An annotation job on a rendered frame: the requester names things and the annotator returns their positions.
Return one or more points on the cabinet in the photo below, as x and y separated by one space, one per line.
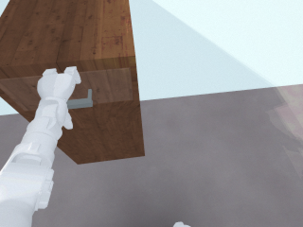
93 35

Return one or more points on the left robot forearm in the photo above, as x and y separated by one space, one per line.
41 138

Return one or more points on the left robot hand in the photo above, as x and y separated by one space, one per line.
59 85

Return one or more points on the handle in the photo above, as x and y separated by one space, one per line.
81 102

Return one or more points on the robot left upper arm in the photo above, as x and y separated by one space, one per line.
24 188

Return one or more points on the drawer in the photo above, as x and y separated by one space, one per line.
109 85

